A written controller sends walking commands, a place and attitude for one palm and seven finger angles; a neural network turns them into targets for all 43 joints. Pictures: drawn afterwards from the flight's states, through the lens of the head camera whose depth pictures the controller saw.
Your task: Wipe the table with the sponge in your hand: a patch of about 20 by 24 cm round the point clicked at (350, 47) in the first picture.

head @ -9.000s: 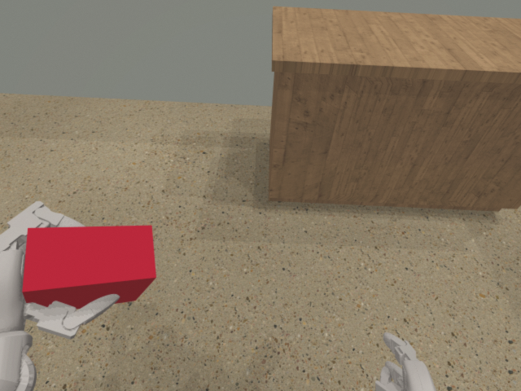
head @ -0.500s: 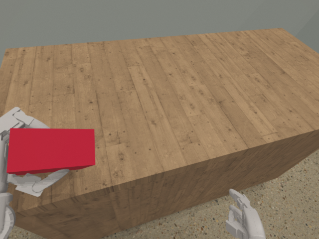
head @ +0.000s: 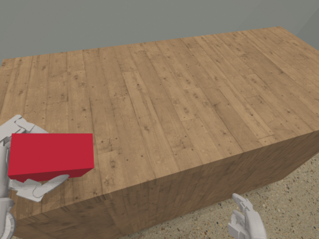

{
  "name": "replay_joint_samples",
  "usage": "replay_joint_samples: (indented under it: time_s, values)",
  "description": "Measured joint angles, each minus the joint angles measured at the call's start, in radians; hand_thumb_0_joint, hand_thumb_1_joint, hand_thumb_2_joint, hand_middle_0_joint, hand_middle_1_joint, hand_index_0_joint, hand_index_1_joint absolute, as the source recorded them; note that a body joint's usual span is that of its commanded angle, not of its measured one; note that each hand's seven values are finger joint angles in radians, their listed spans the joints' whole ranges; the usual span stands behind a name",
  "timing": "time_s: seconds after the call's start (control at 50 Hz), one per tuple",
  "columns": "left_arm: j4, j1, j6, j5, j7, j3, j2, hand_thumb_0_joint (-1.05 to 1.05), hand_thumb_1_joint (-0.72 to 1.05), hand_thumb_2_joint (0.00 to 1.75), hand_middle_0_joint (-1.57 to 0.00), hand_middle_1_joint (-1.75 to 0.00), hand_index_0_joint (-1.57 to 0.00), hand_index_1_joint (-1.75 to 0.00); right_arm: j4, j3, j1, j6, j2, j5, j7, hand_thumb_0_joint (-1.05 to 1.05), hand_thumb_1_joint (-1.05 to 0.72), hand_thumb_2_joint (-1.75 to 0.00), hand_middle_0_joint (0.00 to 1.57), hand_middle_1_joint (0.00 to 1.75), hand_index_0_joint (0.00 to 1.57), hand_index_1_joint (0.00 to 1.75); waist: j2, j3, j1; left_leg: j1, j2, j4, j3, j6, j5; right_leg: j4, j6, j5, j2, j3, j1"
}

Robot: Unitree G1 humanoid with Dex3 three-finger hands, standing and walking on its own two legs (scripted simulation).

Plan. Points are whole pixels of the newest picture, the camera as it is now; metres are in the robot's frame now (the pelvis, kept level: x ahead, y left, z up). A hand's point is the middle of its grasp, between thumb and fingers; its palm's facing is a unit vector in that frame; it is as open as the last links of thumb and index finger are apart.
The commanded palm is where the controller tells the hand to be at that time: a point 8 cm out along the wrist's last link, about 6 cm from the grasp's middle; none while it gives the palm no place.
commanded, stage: look again from close up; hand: left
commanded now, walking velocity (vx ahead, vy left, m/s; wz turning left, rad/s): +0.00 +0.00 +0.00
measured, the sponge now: (64, 158) +0.23 +0.21 +0.14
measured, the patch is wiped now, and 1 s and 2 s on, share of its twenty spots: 0.00 0.00 0.00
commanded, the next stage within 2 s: shuffle to correct the standing spot in 0.30 s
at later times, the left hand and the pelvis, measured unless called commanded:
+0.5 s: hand (38, 160) +0.21 +0.24 +0.16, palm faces +0.37 -0.84 -0.39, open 10.1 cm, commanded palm +0.16 +0.28 +0.17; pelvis +0.00 +0.00 +0.00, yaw +0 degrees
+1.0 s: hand (68, 165) +0.21 +0.19 +0.16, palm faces +0.31 -0.85 -0.42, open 10.1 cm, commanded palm +0.15 +0.23 +0.17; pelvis -0.01 -0.05 +0.00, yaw -1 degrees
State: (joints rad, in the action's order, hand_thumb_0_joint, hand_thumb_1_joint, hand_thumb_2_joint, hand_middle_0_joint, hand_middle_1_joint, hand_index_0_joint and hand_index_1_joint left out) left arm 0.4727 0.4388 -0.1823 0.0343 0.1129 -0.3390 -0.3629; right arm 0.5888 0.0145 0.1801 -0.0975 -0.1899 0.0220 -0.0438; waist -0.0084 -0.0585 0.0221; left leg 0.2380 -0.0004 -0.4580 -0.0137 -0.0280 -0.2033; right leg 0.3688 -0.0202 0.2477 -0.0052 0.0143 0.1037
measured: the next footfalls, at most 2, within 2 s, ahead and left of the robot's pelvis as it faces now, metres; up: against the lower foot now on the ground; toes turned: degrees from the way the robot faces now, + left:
none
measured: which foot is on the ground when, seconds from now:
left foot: down 0.00-1.00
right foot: down 0.00-1.00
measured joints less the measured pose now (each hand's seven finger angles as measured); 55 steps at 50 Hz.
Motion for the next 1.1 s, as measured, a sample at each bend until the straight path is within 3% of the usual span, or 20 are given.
replay_joint_samples:
  time_s: [0.44, 0.6, 0.96, 1.1]
  values:
    - [0.008, 0.01, 0.012, 0.004, 0.003, 0.002, -0.003, -0.01, -0.5, 1.01, -0.72, -1.34, -0.75, -1.35, -0.005, -0.001, 0.003, 0.016, -0.001, 0.002, -0.007, 0.01, -0.9, -0.9, 0.2, 0.3, 0.2, 0.3, 0.001, 0.002, -0.002, -0.009, 0.001, 0.017, 0.003, 0.004, 0.012, -0.004, 0.004, -0.005, 0.001, -0.003, -0.004]
    - [0.011, -0.013, 0.024, 0.016, -0.001, -0.018, -0.013, -0.01, -0.5, 1.01, -0.72, -1.34, -0.75, -1.35, -0.026, 0.002, -0.002, 0.016, 0.02, 0.005, 0.002, 0.01, -0.9, -0.9, 0.2, 0.3, 0.2, 0.3, -0.009, -0.013, 0.009, 0.003, -0.014, 0.016, -0.012, 0.015, 0.016, 0.023, 0.012, -0.003, -0.013, 0.013, 0.028]
    - [0.079, 0.048, 0.034, 0.045, -0.019, -0.034, -0.04, -0.01, -0.5, 1.01, -0.72, -1.34, -0.75, -1.35, -0.033, -0.031, 0.007, 0.029, -0.007, 0.003, 0.0, 0.01, -0.9, -0.9, 0.2, 0.3, 0.2, 0.3, 0.013, -0.02, -0.015, 0.06, -0.083, -0.05, 0.019, 0.07, -0.004, 0.06, 0.068, 0.003, -0.084, -0.01, 0.071]
    - [0.06, 0.065, 0.041, 0.04, 0.002, -0.007, -0.016, -0.01, -0.5, 1.01, -0.72, -1.34, -0.75, -1.35, -0.016, -0.037, 0.017, 0.035, -0.035, 0.009, -0.008, 0.01, -0.9, -0.9, 0.2, 0.3, 0.2, 0.3, 0.032, -0.004, -0.029, 0.055, -0.082, -0.067, 0.031, 0.058, -0.017, 0.066, 0.072, 0.014, -0.085, -0.021, 0.056]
